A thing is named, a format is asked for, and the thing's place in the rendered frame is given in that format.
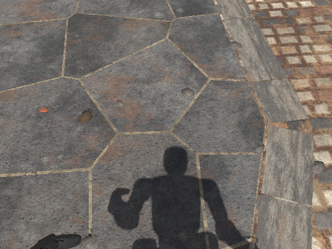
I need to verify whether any robot left hand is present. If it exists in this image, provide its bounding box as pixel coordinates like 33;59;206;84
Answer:
30;233;81;249

